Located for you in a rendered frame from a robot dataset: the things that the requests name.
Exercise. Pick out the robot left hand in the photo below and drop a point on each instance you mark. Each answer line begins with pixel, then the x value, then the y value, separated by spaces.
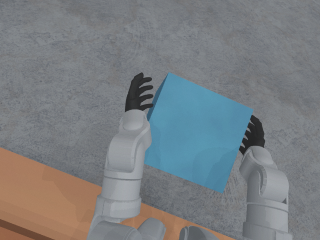
pixel 133 99

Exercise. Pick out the robot thigh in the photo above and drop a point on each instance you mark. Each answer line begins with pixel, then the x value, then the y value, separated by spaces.
pixel 196 233
pixel 152 229

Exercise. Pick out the robot left upper arm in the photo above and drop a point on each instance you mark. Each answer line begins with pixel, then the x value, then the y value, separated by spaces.
pixel 106 230

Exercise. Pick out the carton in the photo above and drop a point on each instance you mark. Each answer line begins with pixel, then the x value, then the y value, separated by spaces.
pixel 196 133

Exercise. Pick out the robot left thigh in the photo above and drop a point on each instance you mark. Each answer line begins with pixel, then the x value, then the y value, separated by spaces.
pixel 152 229

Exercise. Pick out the robot right hand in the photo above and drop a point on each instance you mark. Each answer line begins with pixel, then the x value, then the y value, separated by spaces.
pixel 255 135

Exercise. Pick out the left robot forearm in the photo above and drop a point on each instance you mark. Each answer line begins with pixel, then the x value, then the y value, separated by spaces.
pixel 123 170

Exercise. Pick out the robot right thigh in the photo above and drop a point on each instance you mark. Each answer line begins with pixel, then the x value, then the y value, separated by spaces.
pixel 196 233

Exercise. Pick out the right robot forearm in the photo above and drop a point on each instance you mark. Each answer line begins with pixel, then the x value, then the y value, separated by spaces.
pixel 267 197

